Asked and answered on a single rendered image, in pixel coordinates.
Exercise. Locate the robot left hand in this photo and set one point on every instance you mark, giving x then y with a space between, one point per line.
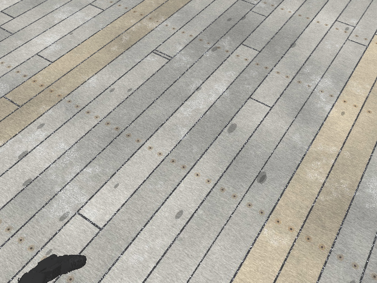
53 266

